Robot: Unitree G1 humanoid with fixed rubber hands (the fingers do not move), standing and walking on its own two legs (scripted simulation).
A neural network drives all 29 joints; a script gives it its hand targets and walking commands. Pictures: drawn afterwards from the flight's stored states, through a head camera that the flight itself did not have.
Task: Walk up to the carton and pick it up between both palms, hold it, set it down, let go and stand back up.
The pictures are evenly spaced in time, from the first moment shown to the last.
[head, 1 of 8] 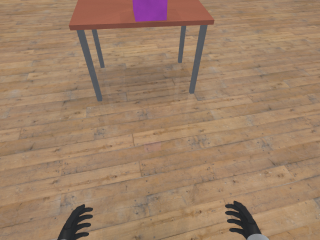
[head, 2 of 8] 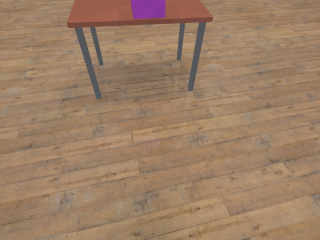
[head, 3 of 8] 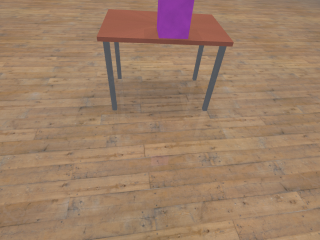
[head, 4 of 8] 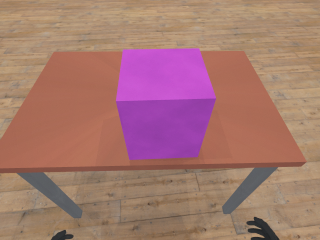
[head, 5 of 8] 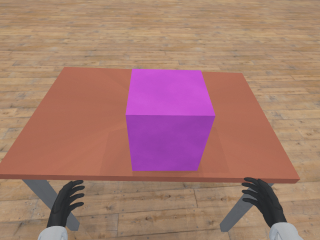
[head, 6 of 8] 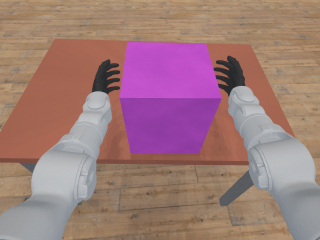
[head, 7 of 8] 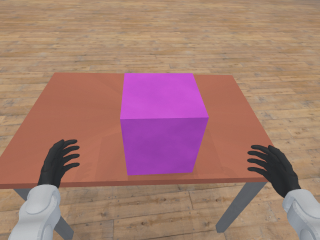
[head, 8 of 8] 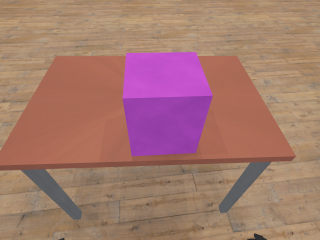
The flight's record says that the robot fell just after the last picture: no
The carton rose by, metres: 0.00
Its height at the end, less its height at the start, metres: +0.00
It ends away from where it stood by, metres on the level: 0.00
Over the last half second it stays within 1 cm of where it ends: yes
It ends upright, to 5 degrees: yes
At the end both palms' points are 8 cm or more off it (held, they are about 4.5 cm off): yes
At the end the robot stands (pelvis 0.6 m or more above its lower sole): yes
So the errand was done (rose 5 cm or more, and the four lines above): no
